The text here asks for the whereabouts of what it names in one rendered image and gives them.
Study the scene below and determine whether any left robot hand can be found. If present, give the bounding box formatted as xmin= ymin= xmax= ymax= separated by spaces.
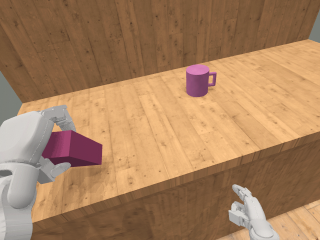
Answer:
xmin=0 ymin=104 xmax=77 ymax=184

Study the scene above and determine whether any robot left forearm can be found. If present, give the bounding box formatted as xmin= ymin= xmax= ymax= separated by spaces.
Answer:
xmin=0 ymin=162 xmax=40 ymax=240

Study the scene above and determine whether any right robot hand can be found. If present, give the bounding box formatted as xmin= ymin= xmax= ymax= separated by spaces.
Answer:
xmin=228 ymin=184 xmax=267 ymax=229

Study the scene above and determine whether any sponge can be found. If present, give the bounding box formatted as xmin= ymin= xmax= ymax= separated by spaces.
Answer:
xmin=41 ymin=130 xmax=103 ymax=167

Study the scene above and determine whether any robot right forearm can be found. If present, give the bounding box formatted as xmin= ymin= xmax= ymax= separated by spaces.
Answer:
xmin=248 ymin=218 xmax=280 ymax=240

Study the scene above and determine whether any table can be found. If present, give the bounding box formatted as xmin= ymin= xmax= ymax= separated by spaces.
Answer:
xmin=0 ymin=0 xmax=320 ymax=240

